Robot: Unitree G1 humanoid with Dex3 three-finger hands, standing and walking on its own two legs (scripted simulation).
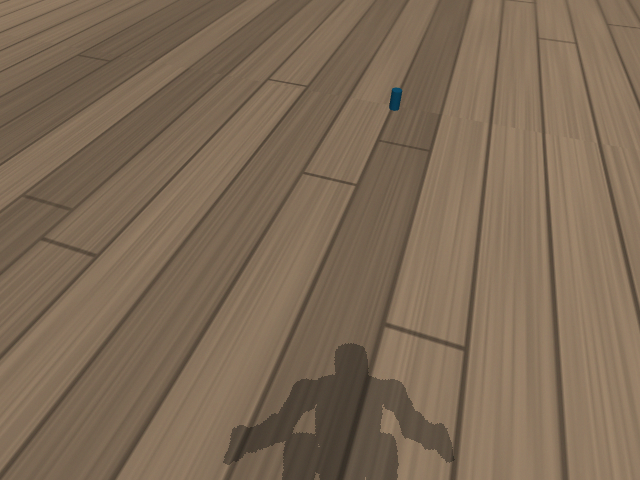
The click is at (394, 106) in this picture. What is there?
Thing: squat round
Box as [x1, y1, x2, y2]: [389, 88, 401, 110]
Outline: 400,88 392,89 389,105 390,109 398,109 401,94
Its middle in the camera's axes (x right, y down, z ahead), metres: +0.46 -0.86 +2.40
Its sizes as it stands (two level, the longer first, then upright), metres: 0.063 0.063 0.120
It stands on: the floor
